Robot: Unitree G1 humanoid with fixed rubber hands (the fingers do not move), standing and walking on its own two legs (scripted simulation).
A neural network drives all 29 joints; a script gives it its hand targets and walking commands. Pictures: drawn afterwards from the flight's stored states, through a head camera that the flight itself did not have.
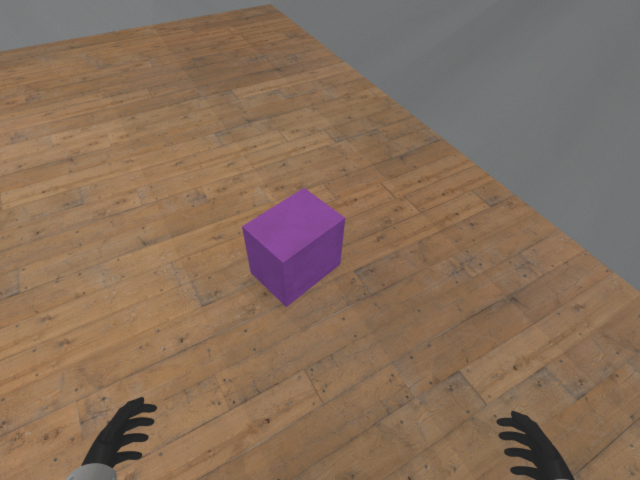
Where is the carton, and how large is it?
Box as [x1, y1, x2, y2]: [242, 188, 344, 306]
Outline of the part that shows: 304,188 242,226 251,273 286,306 337,266 340,261 344,217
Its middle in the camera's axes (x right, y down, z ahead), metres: -0.08 +0.02 +1.41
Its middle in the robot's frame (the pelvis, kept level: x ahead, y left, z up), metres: +0.95 +0.10 -0.62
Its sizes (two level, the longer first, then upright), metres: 0.281 0.208 0.266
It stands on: the floor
